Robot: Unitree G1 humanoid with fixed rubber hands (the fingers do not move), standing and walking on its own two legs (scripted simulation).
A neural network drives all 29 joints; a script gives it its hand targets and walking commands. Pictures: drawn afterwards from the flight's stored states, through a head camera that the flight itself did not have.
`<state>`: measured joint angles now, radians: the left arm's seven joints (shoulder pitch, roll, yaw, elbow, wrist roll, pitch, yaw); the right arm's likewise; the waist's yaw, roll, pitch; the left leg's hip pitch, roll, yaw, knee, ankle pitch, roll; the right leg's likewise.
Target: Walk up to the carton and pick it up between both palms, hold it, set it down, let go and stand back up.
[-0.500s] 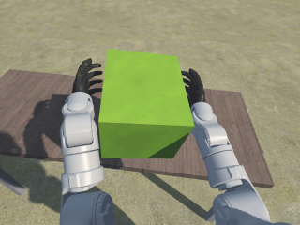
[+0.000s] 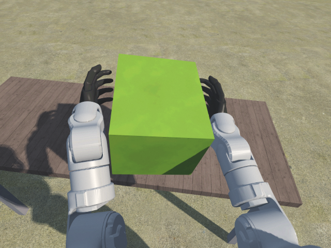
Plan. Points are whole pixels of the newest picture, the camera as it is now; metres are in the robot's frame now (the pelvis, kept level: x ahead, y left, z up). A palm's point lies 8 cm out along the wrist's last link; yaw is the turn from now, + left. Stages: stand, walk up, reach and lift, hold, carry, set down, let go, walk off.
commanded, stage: hold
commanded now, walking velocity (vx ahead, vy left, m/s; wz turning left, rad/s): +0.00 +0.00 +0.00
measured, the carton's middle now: (155, 115) +0.37 +0.01 +0.15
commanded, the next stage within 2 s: none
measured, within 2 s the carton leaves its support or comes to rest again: neither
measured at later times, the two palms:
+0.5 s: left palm (91, 103) +0.36 +0.15 +0.20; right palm (216, 111) +0.35 -0.13 +0.16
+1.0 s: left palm (91, 103) +0.36 +0.15 +0.20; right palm (216, 111) +0.35 -0.13 +0.16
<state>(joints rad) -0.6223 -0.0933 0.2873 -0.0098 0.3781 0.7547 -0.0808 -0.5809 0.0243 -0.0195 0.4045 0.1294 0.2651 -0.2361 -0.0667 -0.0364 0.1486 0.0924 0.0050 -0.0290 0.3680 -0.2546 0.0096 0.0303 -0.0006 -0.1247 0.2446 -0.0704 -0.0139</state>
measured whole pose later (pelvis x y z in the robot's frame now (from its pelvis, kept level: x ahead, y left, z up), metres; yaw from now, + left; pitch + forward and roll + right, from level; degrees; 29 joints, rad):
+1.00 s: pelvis +0.00 +0.00 +0.00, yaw +0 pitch -12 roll -1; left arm -0.62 -0.09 0.29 -0.01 0.38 0.75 -0.08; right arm -0.58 0.03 -0.02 0.41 0.13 0.26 -0.24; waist -0.07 -0.04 0.15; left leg 0.09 0.00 -0.03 0.37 -0.25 0.01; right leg 0.03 0.00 -0.12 0.24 -0.07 -0.01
